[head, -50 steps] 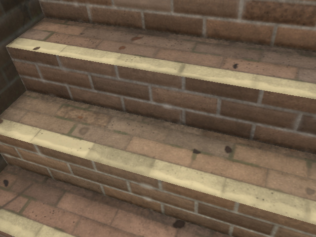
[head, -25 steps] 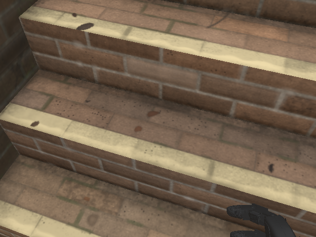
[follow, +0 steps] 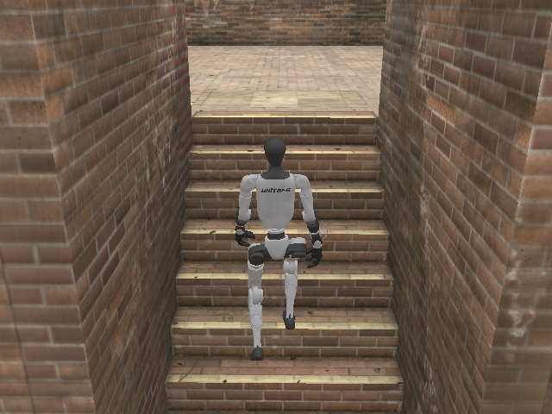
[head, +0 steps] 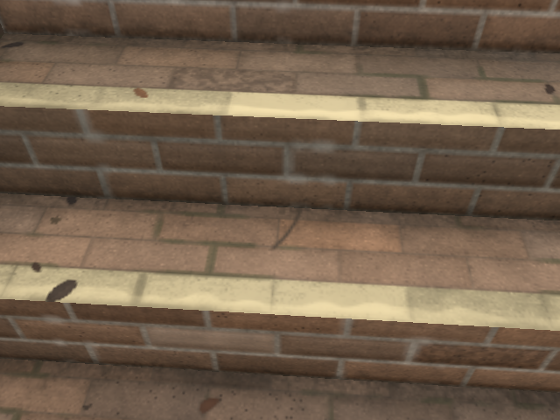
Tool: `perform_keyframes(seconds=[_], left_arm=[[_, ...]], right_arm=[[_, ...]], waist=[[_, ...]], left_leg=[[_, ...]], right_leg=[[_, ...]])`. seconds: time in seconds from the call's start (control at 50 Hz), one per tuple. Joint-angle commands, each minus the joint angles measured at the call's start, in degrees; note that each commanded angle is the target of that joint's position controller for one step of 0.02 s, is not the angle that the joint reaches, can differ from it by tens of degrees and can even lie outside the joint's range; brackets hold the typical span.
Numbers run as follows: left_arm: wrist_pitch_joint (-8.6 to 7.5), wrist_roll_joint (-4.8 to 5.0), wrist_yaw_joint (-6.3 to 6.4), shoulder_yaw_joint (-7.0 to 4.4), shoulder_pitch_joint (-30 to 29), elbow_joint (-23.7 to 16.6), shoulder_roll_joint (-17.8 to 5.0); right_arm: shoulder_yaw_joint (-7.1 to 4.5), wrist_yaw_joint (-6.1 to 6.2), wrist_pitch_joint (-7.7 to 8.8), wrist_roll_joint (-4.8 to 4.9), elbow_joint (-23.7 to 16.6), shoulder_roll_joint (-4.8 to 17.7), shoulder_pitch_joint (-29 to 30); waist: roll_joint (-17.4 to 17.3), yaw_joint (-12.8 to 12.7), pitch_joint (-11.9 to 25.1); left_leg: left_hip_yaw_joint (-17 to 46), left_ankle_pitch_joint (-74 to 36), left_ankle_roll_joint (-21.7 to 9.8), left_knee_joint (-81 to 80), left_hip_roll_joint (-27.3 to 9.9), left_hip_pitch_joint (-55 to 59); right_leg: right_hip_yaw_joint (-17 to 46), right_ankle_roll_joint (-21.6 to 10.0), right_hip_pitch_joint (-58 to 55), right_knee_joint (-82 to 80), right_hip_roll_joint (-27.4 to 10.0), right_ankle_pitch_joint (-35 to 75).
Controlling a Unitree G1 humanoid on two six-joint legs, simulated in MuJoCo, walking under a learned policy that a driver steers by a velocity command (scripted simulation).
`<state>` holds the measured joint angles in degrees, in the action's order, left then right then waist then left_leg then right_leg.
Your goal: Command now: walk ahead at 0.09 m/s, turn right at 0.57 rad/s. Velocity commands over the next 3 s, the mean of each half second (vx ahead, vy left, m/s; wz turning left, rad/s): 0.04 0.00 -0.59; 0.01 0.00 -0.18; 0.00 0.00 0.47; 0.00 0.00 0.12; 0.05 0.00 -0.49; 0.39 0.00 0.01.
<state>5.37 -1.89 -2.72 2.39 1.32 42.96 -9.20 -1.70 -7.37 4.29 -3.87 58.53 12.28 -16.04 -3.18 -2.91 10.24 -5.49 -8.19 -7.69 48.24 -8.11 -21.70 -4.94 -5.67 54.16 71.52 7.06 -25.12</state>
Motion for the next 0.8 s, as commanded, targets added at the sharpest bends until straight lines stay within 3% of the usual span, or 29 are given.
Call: perform_keyframes(seconds=[0.02, 0.04, 0.06, 0.1, 0.12, 0.14, 0.16, 0.2, 0.24, 0.26, 0.3, 0.32, 0.34, 0.36, 0.38, 0.4, 0.42, 0.44, 0.46, 0.48, 0.5, 0.52, 0.56, 0.6, 0.64, 0.7, 0.74, 0.78, 0.8], left_arm=[[-2.21, -2.62, 0.32, -4.09, 15.7, 5.7, -9.8], [-4.77, -1.14, 0.12, -3.71, 13.2, 7.8, -7.4], [-7.37, 0.74, -0.06, -2.56, 10.5, 9.4, -4.4], [-9.69, 1.63, -0.01, -1.25, -1.2, 7.7, 0.4], [-9.74, 0.96, -0.01, -1.25, -1.9, 5.8, 0.3], [-9.94, 0.69, -0.53, -1.86, -1.5, 3.9, -2.3], [-10.12, 0.22, -0.26, -2.85, -0.6, 1.9, -4.8], [-9.78, -0.53, 0.38, -4.72, 1.1, -0.3, -9.2], [-11.9, 0.39, 0.89, -5.06, -1.6, -4.6, -10.9], [-12.9, 0.96, 1.07, -5.53, -4.3, -6.5, -11.7], [-13.79, 2.1, 1.19, -5.44, -2.9, -7.2, -10.4], [-13.35, 2.37, 1.13, -5.4, 0.3, -5.9, -9.0], [-12.02, 3.29, 0.77, -5.71, 2.4, -5.5, -8.7], [-10.39, 3.73, 0.12, -6.11, 6.0, -4.2, -8.9], [-9.13, 2.56, -0.59, -5.4, 12.9, -2.4, -6.1], [-8.5, 1.23, 0.02, -4.56, 21.0, -3.2, -2.2], [-8.02, 0.55, 0.57, -4.94, 15.1, -4.0, -6.2], [-7.58, 0.59, 1.47, -5.33, 11.0, -3.5, -8.7], [-6.88, 1.77, 2.74, -6.08, 9.1, -3.5, -10.1], [-6.08, 2.65, 4.88, -6.51, 4.3, -4.4, -10.7], [-6.19, 1.9, 5.31, -5.99, 1.1, -6.0, -9.8], [-7.38, 1.77, 5.02, -6.0, -1.6, -7.1, -9.3], [-8.48, 1.58, 3.98, -5.8, -1.9, -5.8, -7.7], [-9.29, 1.14, 3.26, -5.77, 0.0, -3.7, -7.4], [-8.83, 0.37, 2.63, -5.55, 1.1, -2.1, -7.1], [-6.62, -1.83, -0.15, -4.81, -1.9, -3.0, -6.3], [-5.64, -1.59, -0.25, -5.12, -0.5, -6.2, -7.5], [-6.38, -0.25, -0.2, -4.9, 0.8, -6.9, -6.4], [-6.95, 0.77, -0.79, -4.21, 2.8, -5.4, -3.9]], right_arm=[[-1.63, -0.01, -1.96, 2.8, -5.6, 2.8, 6.3], [-1.47, 1.62, -1.35, 2.58, -6.8, 3.3, 9.1], [-0.19, 2.66, -0.68, 0.76, -7.9, 1.3, 9.1], [0.43, 5.63, 0.36, 1.2, -7.3, 2.0, 6.6], [-0.51, 6.92, 0.35, 1.84, -7.1, 5.3, 6.7], [-0.77, 7.76, 0.07, 1.49, -8.1, 6.7, 8.3], [-0.96, 8.24, -0.09, 1.16, -9.4, 7.1, 10.4], [-0.39, 7.27, -1.44, 1.87, -13.7, 6.3, 15.2], [-1.7, 7.14, -1.02, 1.37, -12.1, 8.0, 9.4], [-2.27, 7.22, -1.04, 1.35, -12.5, 8.9, 7.4], [-1.78, 7.84, -2.22, 0.39, -15.2, 6.9, 8.5], [-1.04, 8.34, -2.72, 0.86, -16.1, 5.0, 8.0], [-0.38, 8.69, -2.59, 2.34, -16.2, 3.4, 6.8], [-0.32, 8.99, -1.78, 3.34, -16.9, 2.5, 7.6], [-1.28, 9.34, -0.51, 2.99, -16.5, 4.9, 7.1], [-3.11, 8.93, 0.81, 3.2, -19.6, 13.0, 10.2], [-5.27, 8.4, 1.25, 0.15, -21.7, 16.5, 9.8], [-4.65, 8.19, 1.76, 0.16, -21.2, 14.5, 9.9], [-2.45, 6.87, 1.65, 0.7, -21.6, 8.2, 11.1], [0.68, 5.69, -0.15, 0.55, -23.5, 0.3, 13.8], [1.58, 5.62, -1.27, 1.8, -23.8, -1.2, 13.6], [2.53, 5.46, -0.67, 2.49, -24.1, -2.7, 11.1], [1.74, 5.5, 0.46, 2.26, -24.3, -0.5, 7.5], [1.75, 3.91, 0.87, 2.25, -23.4, 0.5, 4.8], [2.48, 2.34, 1.35, 2.91, -22.8, -0.4, 5.7], [0.96, 3.15, 2.11, 3.88, -23.6, 3.1, 10.1], [-0.8, 3.87, 3.1, 2.13, -22.6, 7.2, 7.9], [1.53, 3.5, 3.41, 3.18, -23.1, 0.4, 11.6], [2.82, 2.27, 3.11, 5.16, -22.1, -3.4, 12.0]], waist=[[12.2, -4.0, -0.2], [6.1, -1.1, -2.9], [6.4, 2.1, -2.1], [3.6, 6.7, -1.9], [2.3, 6.2, 0.9], [-0.1, 6.1, 3.6], [1.1, 5.3, 5.0], [4.0, 3.7, 5.2], [7.5, 5.7, 3.2], [6.1, 6.9, 2.1], [5.3, 6.5, -0.2], [6.6, 5.0, -0.5], [7.4, 4.8, -1.8], [7.0, 4.2, -2.3], [5.4, 1.0, -0.6], [-10.5, -4.5, 7.3], [-12.8, 2.1, 5.4], [-2.9, 2.6, 3.7], [1.9, 1.6, 0.4], [2.3, 2.5, -0.1], [2.1, 2.7, -0.8], [4.0, 3.9, -1.9], [-0.9, 5.5, -2.6], [-1.6, 5.9, -3.3], [-0.9, 4.3, -4.3], [-0.5, 3.3, -4.9], [-4.8, 2.1, -4.5], [-1.7, -0.2, -3.3], [1.0, -2.5, -2.7]], left_leg=[[24.3, 4.9, -1.1, 53.0, 12.6, -35.3], [22.8, 6.3, -0.9, 56.2, 12.8, -39.2], [23.0, 9.0, -1.3, 60.0, 12.3, -39.6], [20.3, 15.3, 0.6, 55.4, 9.8, -39.5], [18.5, 13.6, 4.0, 51.4, 8.6, -37.2], [16.2, 13.8, 8.0, 47.1, 7.8, -35.9], [14.7, 16.0, 10.5, 45.8, 7.8, -34.3], [7.5, 24.5, 13.0, 40.0, 7.8, -26.0], [5.5, 20.5, 14.2, 35.4, 8.1, -8.1], [6.8, 20.3, 15.2, 30.4, 7.7, -4.4], [8.9, 24.5, 15.3, 11.0, 6.5, -1.5], [10.2, 25.3, 15.1, -0.1, 6.7, -3.1], [8.8, 21.4, 15.0, -14.0, 7.5, -3.8], [6.6, 14.8, 13.8, -25.9, 9.4, -2.1], [10.3, 4.5, 9.5, -24.1, 5.8, 5.1], [28.7, -23.7, -9.2, -16.9, -9.4, 20.6], [45.1, -27.7, -21.5, -22.6, -19.7, 23.3], [44.2, -20.0, -19.5, -23.7, -19.7, 19.3], [35.2, -4.9, -13.5, -24.1, -15.5, 13.7], [26.5, 2.3, -10.7, -25.5, -9.8, 9.1], [21.1, 6.6, -8.8, -26.4, -7.0, 8.3], [17.9, 15.1, -7.0, -27.6, -5.3, 10.3], [15.5, 19.7, -6.1, -29.0, -4.7, 13.4], [14.6, 26.7, -4.5, -29.4, -4.5, 11.3], [12.4, 28.2, -3.1, -29.8, -3.8, 7.5], [7.4, 27.8, -1.8, -30.8, -1.7, 1.5], [14.9, 8.9, -8.6, -29.4, -11.2, 6.2], [12.8, -6.4, -6.8, -24.5, -11.2, 9.8], [9.5, -8.6, -3.0, -20.3, -7.0, 9.9]], right_leg=[[44.7, -9.6, -27.5, -42.3, -10.7, -15.2], [41.5, -9.4, -24.8, -40.3, -10.2, -13.0], [39.7, -9.7, -23.0, -41.0, -8.7, -8.6], [28.8, -7.6, -19.7, -41.7, -5.7, 2.3], [26.9, -6.6, -19.8, -43.0, -6.1, 10.1], [25.9, -7.0, -21.3, -42.0, -6.8, 19.3], [25.4, -7.0, -20.9, -42.1, -6.9, 22.9], [23.0, -5.9, -18.8, -47.1, -7.8, 26.5], [20.9, -4.9, -10.1, -49.8, -6.8, 33.0], [21.5, -5.2, -10.5, -48.1, -7.8, 33.1], [25.2, -6.7, -18.6, -44.4, -10.0, 35.3], [27.8, -7.6, -27.1, -42.4, -11.4, 35.6], [31.2, -8.8, -34.5, -38.6, -11.9, 33.1], [32.6, -9.0, -37.8, -36.6, -10.5, 28.0], [31.9, -5.1, -34.9, -30.4, -7.9, 16.0], [21.5, 4.5, -18.9, -17.2, 0.8, -1.9], [20.1, 10.3, -3.3, 4.6, 3.7, -16.0], [20.6, 11.2, 0.9, 25.0, 1.2, -11.5], [21.0, 9.9, 1.9, 32.8, -0.8, -2.6], [20.0, 9.1, 3.0, 32.2, 0.5, 2.8], [18.3, 8.7, 3.1, 30.7, -0.3, 5.0], [17.7, 8.9, 5.0, 24.7, -2.0, 4.9], [15.3, 9.7, 6.5, 21.1, -3.7, 3.9], [15.0, 10.4, 4.8, 18.3, -5.5, 5.8], [12.7, 10.5, 0.9, 11.2, -8.4, 7.5], [-0.8, 11.1, -15.8, -13.6, -12.1, 4.4], [3.4, 9.1, -18.5, -11.4, -13.6, 9.7], [5.8, 8.4, -24.2, -23.5, -15.4, 11.0], [3.5, 7.9, -31.7, -38.6, -14.6, 22.5]])
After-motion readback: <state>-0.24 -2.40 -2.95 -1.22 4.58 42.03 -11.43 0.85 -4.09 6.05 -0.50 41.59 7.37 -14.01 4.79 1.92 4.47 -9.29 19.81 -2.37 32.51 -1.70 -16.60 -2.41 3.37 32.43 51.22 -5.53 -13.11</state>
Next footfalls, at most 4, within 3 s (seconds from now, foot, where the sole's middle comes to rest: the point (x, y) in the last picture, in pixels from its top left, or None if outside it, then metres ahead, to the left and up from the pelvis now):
0.36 left None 0.16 0.15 -0.65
0.84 right None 0.13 -0.10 -0.65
1.32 left None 0.16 0.17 -0.65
1.96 right None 0.13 -0.08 -0.65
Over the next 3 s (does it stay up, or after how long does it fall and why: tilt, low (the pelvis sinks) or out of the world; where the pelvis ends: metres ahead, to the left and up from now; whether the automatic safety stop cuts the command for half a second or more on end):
stays up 0.26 -0.08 0.18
